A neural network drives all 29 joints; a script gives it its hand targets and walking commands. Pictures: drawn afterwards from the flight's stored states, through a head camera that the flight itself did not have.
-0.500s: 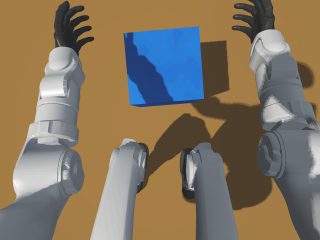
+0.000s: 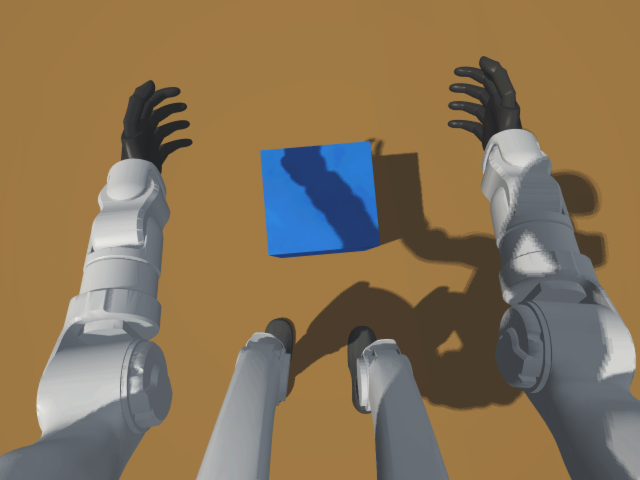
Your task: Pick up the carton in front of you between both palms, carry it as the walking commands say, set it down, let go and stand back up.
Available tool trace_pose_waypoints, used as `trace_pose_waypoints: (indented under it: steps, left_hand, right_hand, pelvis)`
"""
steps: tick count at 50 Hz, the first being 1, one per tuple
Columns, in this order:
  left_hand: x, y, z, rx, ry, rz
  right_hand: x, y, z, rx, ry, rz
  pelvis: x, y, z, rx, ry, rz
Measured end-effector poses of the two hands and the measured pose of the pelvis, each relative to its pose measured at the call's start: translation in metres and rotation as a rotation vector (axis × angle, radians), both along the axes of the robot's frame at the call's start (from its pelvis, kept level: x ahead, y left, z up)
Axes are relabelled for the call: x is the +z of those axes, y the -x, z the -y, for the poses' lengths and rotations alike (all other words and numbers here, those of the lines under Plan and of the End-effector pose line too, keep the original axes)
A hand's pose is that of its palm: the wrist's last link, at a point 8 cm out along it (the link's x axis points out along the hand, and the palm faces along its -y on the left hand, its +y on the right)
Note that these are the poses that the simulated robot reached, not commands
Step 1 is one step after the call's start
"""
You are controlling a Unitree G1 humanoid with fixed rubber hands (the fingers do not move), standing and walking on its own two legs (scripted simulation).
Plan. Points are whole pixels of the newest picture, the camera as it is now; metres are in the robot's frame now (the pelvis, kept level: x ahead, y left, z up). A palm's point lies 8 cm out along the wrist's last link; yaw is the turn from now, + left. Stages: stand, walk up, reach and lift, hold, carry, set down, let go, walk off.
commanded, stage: let go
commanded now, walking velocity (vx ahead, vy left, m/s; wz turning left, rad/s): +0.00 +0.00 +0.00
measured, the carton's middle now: (319, 207) +0.48 +0.02 -0.52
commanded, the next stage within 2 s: stand in 1.22 s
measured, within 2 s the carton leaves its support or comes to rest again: neither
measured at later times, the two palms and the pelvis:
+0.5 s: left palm (38, 287) +0.32 +0.24 +0.02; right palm (588, 270) +0.35 -0.21 +0.01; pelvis +0.07 +0.01 +0.10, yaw +0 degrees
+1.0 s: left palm out of the picture +0.25 +0.23 +0.07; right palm out of the picture +0.24 -0.23 +0.07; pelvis +0.08 +0.00 +0.13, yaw +0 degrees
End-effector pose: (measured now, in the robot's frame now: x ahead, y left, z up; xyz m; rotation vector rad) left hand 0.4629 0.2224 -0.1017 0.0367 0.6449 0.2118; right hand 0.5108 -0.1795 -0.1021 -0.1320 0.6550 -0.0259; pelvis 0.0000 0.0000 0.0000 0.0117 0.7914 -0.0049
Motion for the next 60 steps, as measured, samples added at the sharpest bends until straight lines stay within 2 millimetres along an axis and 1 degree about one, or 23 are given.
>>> trace_pose_waypoints:
  steps: [3,7,11,15,22,32,36,40,45,53,60]
  left_hand:
    - [0.009,0.011,0.0,-0.045,-0.024,-0.029]
    - [0.024,0.036,-0.004,-0.108,-0.055,-0.084]
    - [0.045,0.063,-0.012,-0.139,-0.07,-0.124]
    - [0.07,0.084,-0.02,-0.147,-0.073,-0.135]
    - [0.106,0.122,-0.024,-0.145,-0.066,-0.14]
    - [0.15,0.191,-0.018,-0.135,-0.061,-0.153]
    - [0.162,0.212,-0.017,-0.138,-0.061,-0.158]
    - [0.168,0.222,-0.015,-0.147,-0.058,-0.156]
    - [0.17,0.221,-0.011,-0.164,-0.057,-0.154]
    - [0.17,0.218,-0.007,-0.171,-0.059,-0.163]
    - [0.173,0.221,-0.016,-0.145,-0.095,-0.186]
  right_hand:
    - [0.009,0.016,0.003,-0.01,0.033,-0.019]
    - [0.023,0.049,0.008,-0.03,0.065,-0.054]
    - [0.041,0.081,0.013,-0.042,0.069,-0.08]
    - [0.063,0.103,0.017,-0.039,0.064,-0.084]
    - [0.097,0.138,0.023,-0.027,0.061,-0.088]
    - [0.139,0.208,0.036,-0.025,0.056,-0.108]
    - [0.153,0.233,0.043,-0.028,0.057,-0.113]
    - [0.164,0.251,0.05,-0.029,0.058,-0.12]
    - [0.17,0.264,0.054,-0.029,0.056,-0.131]
    - [0.172,0.27,0.053,-0.029,0.052,-0.144]
    - [0.167,0.272,0.049,-0.038,0.057,-0.139]
  pelvis:
    - [0.015,-0.007,-0.001,0.0,0.004,0.017]
    - [0.036,-0.019,-0.003,-0.001,0.009,0.067]
    - [0.057,-0.032,-0.006,-0.002,0.012,0.137]
    - [0.074,-0.044,-0.009,-0.001,0.013,0.204]
    - [0.096,-0.063,-0.012,0.003,0.013,0.319]
    - [0.125,-0.082,-0.008,0.007,0.01,0.539]
    - [0.132,-0.086,-0.005,0.01,0.008,0.637]
    - [0.135,-0.087,-0.002,0.012,0.005,0.725]
    - [0.135,-0.085,0.001,0.012,0.005,0.81]
    - [0.134,-0.08,0.001,0.008,0.008,0.882]
    - [0.132,-0.08,-0.002,0.017,0.005,0.897]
